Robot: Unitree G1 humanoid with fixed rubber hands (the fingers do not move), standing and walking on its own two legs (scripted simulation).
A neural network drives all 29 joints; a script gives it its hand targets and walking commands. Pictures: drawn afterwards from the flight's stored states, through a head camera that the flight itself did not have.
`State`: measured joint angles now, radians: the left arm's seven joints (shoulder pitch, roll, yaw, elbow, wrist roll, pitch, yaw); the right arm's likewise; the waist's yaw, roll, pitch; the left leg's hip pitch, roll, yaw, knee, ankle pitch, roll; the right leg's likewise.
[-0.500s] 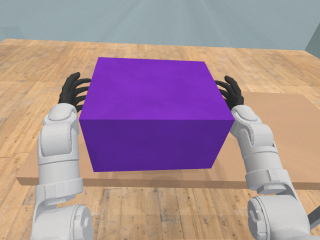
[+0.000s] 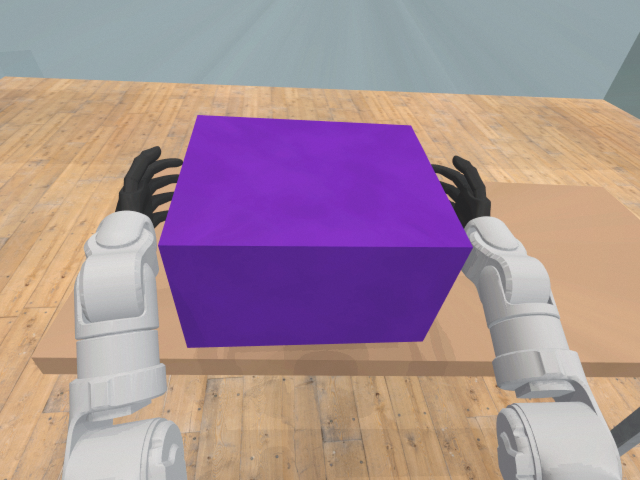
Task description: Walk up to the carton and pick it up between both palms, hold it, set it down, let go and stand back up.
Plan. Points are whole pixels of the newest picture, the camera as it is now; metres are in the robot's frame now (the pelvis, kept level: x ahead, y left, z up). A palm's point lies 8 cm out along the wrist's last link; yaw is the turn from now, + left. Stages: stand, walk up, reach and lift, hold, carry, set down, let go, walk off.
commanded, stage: hold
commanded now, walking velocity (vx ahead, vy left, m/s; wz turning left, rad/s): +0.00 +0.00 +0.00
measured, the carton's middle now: (308, 226) +0.39 -0.01 +0.16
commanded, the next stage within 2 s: none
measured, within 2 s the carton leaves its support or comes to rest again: neither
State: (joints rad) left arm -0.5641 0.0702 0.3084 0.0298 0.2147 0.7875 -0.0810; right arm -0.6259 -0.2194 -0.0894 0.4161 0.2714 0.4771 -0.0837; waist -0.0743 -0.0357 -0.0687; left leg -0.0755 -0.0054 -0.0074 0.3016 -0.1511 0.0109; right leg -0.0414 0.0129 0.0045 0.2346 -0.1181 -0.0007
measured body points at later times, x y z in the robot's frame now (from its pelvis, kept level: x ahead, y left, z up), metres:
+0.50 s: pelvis +0.00 -0.01 +0.00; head -0.06 +0.01 +0.45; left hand +0.37 +0.19 +0.21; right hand +0.37 -0.20 +0.21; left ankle +0.01 +0.11 -0.75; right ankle +0.01 -0.12 -0.75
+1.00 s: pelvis +0.00 -0.01 +0.00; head -0.05 +0.02 +0.45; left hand +0.37 +0.19 +0.21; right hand +0.37 -0.21 +0.21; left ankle +0.01 +0.11 -0.75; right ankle +0.01 -0.12 -0.75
